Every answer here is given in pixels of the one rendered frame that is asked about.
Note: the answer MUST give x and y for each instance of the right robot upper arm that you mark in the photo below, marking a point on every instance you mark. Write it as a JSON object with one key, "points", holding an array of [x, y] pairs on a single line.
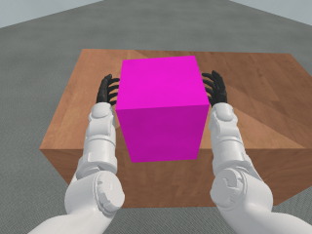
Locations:
{"points": [[246, 202]]}

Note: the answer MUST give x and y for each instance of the pedestal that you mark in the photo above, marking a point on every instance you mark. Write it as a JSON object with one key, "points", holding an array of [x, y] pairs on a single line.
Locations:
{"points": [[270, 93]]}

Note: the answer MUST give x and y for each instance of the left robot forearm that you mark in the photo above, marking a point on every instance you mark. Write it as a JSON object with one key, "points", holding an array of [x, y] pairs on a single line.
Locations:
{"points": [[99, 144]]}

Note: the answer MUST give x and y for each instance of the robot left hand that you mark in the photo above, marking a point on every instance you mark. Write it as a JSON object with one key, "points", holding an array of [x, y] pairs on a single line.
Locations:
{"points": [[103, 94]]}

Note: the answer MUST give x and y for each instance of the left robot upper arm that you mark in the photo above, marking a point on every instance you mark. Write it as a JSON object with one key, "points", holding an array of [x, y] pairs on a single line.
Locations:
{"points": [[91, 203]]}

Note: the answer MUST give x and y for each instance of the right robot forearm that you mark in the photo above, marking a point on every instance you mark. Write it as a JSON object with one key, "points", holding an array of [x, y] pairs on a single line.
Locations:
{"points": [[227, 145]]}

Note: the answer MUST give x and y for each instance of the carton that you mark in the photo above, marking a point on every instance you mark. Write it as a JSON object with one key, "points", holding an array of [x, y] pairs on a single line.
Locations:
{"points": [[162, 108]]}

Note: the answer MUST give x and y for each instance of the robot right hand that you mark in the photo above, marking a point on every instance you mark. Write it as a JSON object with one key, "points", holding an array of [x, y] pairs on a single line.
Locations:
{"points": [[217, 91]]}

